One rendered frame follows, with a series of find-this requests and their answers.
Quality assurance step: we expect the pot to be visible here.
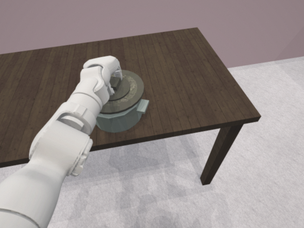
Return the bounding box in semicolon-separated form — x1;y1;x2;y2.
96;99;149;133

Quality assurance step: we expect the knob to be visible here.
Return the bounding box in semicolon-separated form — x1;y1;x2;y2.
110;76;121;91

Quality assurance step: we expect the lid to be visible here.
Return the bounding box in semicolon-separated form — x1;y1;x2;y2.
100;70;144;114

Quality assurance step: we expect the robot left hand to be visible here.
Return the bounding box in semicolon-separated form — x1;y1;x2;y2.
83;56;123;95

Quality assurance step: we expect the left robot upper arm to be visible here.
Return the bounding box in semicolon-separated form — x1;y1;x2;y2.
0;120;93;228

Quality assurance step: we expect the table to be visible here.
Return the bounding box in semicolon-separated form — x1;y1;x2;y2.
0;28;261;185

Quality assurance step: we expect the left robot forearm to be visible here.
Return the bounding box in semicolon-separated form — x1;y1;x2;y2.
29;63;111;160

